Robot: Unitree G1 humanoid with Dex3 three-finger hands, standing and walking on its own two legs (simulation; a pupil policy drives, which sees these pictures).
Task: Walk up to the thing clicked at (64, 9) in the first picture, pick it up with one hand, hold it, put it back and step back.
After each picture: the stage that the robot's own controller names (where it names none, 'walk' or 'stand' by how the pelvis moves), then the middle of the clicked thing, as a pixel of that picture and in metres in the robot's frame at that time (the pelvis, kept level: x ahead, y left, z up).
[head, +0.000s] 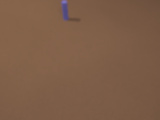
stand; (65, 10) +1.86 +0.23 -0.66
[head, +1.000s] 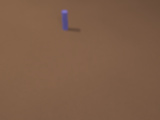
walk; (64, 20) +1.72 +0.19 -0.64
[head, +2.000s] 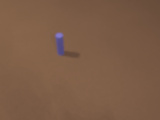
walk; (60, 44) +1.16 +0.20 -0.65
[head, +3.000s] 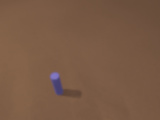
walk; (57, 84) +0.76 +0.24 -0.64
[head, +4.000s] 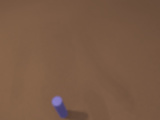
walk; (60, 108) +0.52 +0.24 -0.64
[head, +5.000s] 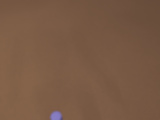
stand; out of the picture +0.43 +0.20 -0.65
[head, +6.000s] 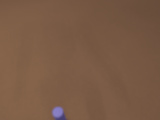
stand; (60, 118) +0.43 +0.20 -0.64
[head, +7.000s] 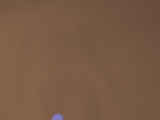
stand; out of the picture +0.42 +0.20 -0.66
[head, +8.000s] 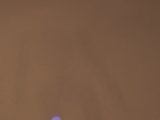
stand; out of the picture +0.40 +0.21 -0.66
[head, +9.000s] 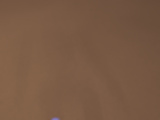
stand; out of the picture +0.40 +0.21 -0.66
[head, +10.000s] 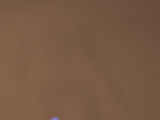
stand; out of the picture +0.39 +0.21 -0.66
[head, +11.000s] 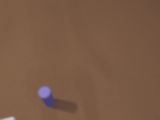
go down; (47, 97) +0.44 +0.20 -0.56
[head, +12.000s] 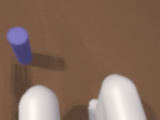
go down; (22, 48) +0.51 +0.20 -0.26
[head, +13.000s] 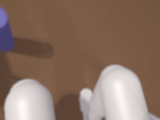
close in; (0, 33) +0.50 +0.21 -0.22
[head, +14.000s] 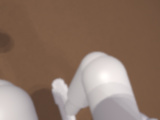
close; out of the picture +0.50 +0.24 -0.18
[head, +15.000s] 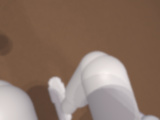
lift; out of the picture +0.48 +0.25 -0.18
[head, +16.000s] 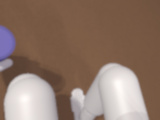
lift; out of the picture +0.40 +0.22 -0.12
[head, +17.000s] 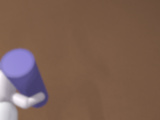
lift; (30, 84) +0.32 +0.17 +0.05
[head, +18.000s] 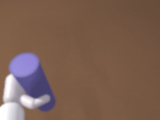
hold; (37, 87) +0.31 +0.15 +0.05
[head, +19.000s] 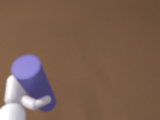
hold; (38, 88) +0.31 +0.15 +0.04
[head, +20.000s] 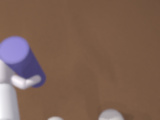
crouch; (27, 67) +0.38 +0.17 -0.01
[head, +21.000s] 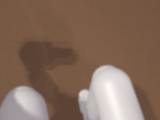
lower; out of the picture +0.53 +0.22 -0.05
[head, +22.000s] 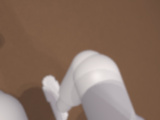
lower; out of the picture +0.50 +0.24 -0.18
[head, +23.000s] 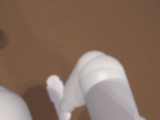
lower; out of the picture +0.49 +0.24 -0.18
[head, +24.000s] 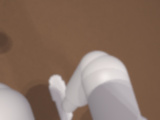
lower; out of the picture +0.47 +0.24 -0.18
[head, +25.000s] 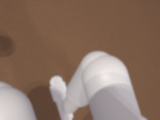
lower; out of the picture +0.47 +0.24 -0.18
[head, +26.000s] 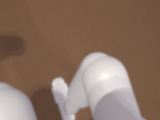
open; out of the picture +0.48 +0.21 -0.18
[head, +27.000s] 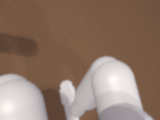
stand; out of the picture +0.47 +0.20 -0.19
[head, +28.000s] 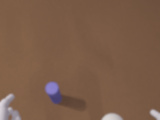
stand; (54, 94) +0.43 +0.15 -0.50
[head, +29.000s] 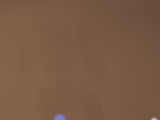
stand; out of the picture +0.40 +0.15 -0.60
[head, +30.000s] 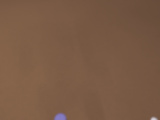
stand; out of the picture +0.39 +0.15 -0.60
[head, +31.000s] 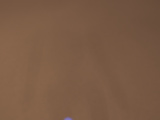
stand; out of the picture +0.40 +0.14 -0.65
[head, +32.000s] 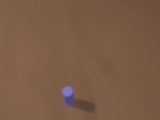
walk; (68, 97) +0.47 +0.10 -0.63
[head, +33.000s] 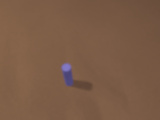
walk; (67, 75) +0.71 +0.15 -0.63
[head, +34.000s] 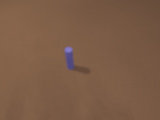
stand; (69, 58) +1.04 +0.19 -0.63
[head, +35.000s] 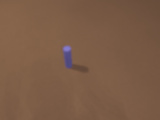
stand; (67, 57) +1.03 +0.15 -0.65
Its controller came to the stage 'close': yes
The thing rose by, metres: 0.69
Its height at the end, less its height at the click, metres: +0.00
